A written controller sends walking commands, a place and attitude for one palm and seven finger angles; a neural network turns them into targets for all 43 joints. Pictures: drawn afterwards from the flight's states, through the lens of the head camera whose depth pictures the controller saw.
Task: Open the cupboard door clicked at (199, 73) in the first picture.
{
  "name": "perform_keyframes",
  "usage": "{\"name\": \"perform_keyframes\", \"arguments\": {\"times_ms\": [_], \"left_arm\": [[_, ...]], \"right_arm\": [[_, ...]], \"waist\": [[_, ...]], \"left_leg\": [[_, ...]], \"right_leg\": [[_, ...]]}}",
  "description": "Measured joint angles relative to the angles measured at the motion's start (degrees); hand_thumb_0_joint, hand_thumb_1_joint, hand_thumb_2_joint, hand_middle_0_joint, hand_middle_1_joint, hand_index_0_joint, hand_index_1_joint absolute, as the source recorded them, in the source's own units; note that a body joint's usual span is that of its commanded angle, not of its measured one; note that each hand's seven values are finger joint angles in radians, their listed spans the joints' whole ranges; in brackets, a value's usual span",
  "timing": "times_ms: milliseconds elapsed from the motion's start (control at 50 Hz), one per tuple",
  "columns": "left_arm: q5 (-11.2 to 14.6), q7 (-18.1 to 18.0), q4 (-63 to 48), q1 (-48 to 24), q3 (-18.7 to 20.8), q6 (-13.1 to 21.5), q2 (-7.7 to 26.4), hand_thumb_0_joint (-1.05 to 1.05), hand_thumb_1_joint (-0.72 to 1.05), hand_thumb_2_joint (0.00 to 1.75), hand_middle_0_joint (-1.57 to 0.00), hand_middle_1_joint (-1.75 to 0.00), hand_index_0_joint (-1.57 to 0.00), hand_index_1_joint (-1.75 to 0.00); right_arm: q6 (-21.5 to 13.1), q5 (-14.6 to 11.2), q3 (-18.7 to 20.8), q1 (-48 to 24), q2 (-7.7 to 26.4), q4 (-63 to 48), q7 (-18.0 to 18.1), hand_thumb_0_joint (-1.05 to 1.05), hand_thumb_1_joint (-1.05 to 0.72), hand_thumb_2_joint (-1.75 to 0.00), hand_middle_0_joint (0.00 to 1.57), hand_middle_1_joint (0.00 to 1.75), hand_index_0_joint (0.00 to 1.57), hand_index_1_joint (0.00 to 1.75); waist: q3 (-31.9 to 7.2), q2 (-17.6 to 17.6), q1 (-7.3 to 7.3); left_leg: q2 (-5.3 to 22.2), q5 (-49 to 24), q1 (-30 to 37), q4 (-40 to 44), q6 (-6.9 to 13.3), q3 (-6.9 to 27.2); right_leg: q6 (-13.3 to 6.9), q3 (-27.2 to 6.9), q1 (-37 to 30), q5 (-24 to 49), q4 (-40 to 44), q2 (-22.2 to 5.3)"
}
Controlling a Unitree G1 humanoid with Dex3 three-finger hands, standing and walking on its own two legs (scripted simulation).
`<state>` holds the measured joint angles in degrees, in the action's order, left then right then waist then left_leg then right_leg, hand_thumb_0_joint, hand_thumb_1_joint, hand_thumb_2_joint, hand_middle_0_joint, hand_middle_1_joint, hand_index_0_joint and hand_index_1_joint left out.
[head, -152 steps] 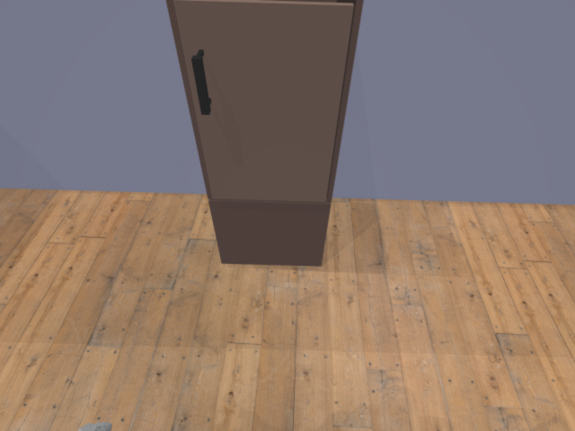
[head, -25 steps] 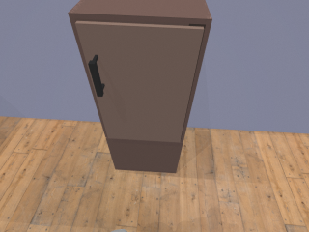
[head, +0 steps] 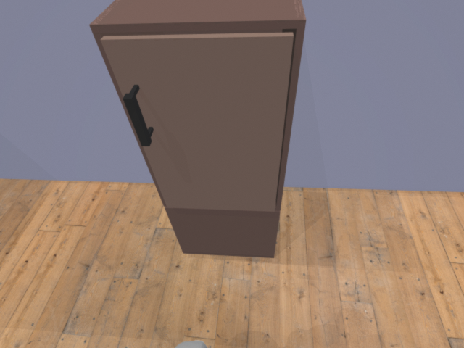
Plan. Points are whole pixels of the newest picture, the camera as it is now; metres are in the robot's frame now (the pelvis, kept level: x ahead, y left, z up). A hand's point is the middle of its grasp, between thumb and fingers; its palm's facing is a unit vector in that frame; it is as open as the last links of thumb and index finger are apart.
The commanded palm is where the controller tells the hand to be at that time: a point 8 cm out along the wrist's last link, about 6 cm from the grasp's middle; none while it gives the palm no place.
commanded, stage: come to a stop and stand still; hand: left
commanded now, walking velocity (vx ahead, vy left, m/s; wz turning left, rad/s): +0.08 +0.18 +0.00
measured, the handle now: (141, 116) +0.58 +0.27 +0.08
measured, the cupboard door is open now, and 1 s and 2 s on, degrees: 0 0 0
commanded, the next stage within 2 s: look again from close up in 0.64 s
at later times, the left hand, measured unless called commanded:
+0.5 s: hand out of the picture -0.02 +0.21 -0.17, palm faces +0.07 -0.98 -0.19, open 7.3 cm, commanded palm none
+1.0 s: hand out of the picture -0.03 +0.21 -0.17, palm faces +0.04 -0.98 -0.20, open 7.3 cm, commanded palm none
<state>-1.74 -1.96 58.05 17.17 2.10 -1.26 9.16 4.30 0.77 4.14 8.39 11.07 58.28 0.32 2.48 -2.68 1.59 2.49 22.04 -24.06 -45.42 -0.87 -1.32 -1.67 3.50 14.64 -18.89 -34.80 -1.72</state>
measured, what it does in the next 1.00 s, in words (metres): steps on the spot: left foot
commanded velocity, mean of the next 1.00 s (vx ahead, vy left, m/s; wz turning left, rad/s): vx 0.00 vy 0.02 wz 0.00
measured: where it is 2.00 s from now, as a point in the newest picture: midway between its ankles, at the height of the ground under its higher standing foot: outside the picture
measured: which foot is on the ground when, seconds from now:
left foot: up 0.00-0.26, down 0.28-1.00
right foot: down 0.00-1.00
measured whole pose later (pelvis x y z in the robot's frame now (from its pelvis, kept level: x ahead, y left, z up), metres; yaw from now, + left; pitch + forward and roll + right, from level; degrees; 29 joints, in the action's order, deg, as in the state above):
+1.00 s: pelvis -0.03 +0.04 +0.00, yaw +1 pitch -2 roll +0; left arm -1.1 -2.3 63.9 17.1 -0.4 0.1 7.8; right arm -0.5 0.7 0.1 19.0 8.0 60.7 1.7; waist 0.1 -0.9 -0.4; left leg 0.2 18.1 -10.0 -30.2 1.0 -3.7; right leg 1.6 3.4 14.2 -13.9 -30.5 -3.9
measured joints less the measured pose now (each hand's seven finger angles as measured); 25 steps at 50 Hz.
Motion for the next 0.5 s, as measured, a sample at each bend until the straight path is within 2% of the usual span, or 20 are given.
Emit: {"name": "perform_keyframes", "arguments": {"times_ms": [60,120,200,280,360,500], "left_arm": [[0.05,0.23,0.46,0.55,-0.49,0.4,-0.92,0.01,0.91,0.9,-0.2,-0.3,-0.2,-0.3],[0.02,0.29,0.46,0.33,-0.62,0.91,-1.42,0.01,0.91,0.9,-0.2,-0.3,-0.2,-0.3],[0.03,-0.02,0.85,-0.59,-0.32,1.4,-1.1,0.01,0.92,0.89,-0.2,-0.3,-0.21,-0.3],[0.6,-0.12,2.14,-1.36,-0.04,0.82,-0.3,0.01,0.92,0.89,-0.2,-0.3,-0.21,-0.3],[0.76,-0.02,3.98,-2.37,0.11,-0.38,1.05,0.01,0.92,0.89,-0.2,-0.3,-0.2,-0.3],[0.68,0.3,6.08,-2.38,-0.94,0.13,0.78,0.01,0.91,0.9,-0.2,-0.3,-0.2,-0.3]], "right_arm": [[-0.46,0.14,0.03,2.46,0.75,1.22,-0.3,0.0,-0.91,-0.9,0.2,0.3,0.19,0.3],[-0.84,0.08,-0.11,4.62,1.01,2.05,-0.17,0.0,-0.91,-0.9,0.2,0.3,0.19,0.3],[-1.09,-0.23,-0.57,5.93,0.75,2.87,0.39,0.0,-0.91,-0.9,0.2,0.3,0.19,0.3],[-2.41,-0.38,-1.22,6.28,0.39,3.01,0.92,0.0,-0.91,-0.9,0.2,0.3,0.19,0.3],[-3.19,-0.14,-2.31,6.05,-1.74,4.11,1.25,0.0,-0.91,-0.9,0.2,0.3,0.19,0.3],[-3.8,-0.14,-3.09,6.32,-2.62,5.57,1.63,0.01,-0.93,-0.9,0.21,0.3,0.2,0.3]], "waist": [[-1.2,0.33,-0.23],[-1.49,1.21,-0.28],[-1.01,2.46,0.16],[-0.85,2.34,-0.22],[-0.83,4.35,-0.1],[-1.81,3.97,-0.27]], "left_leg": [[-0.85,-0.92,1.17,-3.59,-0.25,-0.02],[-1.25,0.28,4.28,-0.98,-0.73,-0.67],[-1.53,1.75,8.79,6.58,-1.07,-1.12],[-0.62,-5.92,14.31,19.12,-0.2,-1.05],[-1.38,-5.46,14.92,18.96,0.52,-1.66],[-1.8,-6.7,16.62,21.38,1.24,-2.38]], "right_leg": [[-0.17,-0.02,-1.09,2.3,3.98,-0.05],[-0.27,0.12,-1.46,3.82,6.42,-0.38],[0.02,0.48,-1.1,4.89,7.47,-0.84],[1.05,1.41,0.33,4.43,5.46,-0.44],[2.08,0.84,-0.66,5.5,6.4,-1.18],[2.8,0.2,-2.71,7.5,10.04,-1.35]]}}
